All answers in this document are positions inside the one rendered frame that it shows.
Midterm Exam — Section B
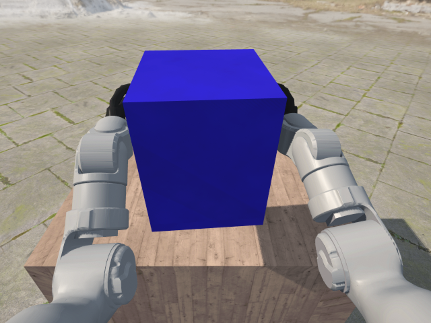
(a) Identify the right robot upper arm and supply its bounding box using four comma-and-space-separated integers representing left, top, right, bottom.
315, 220, 431, 323

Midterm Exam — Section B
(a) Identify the right robot forearm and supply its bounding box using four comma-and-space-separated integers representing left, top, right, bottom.
277, 113, 403, 273

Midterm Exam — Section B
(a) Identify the carton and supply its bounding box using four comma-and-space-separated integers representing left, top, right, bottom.
123, 49, 287, 232

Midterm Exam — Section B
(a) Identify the pedestal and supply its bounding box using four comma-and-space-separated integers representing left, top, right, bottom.
24, 151, 356, 323

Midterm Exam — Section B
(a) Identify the left robot upper arm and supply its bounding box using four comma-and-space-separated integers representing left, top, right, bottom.
6, 243, 137, 323

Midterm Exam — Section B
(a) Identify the robot left hand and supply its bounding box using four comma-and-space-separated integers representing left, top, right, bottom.
105, 83, 130, 119

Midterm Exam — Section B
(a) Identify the robot right hand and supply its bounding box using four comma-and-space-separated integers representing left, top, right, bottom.
277, 83, 298, 115

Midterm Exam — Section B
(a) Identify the left robot forearm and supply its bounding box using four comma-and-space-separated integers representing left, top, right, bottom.
52, 116, 133, 293

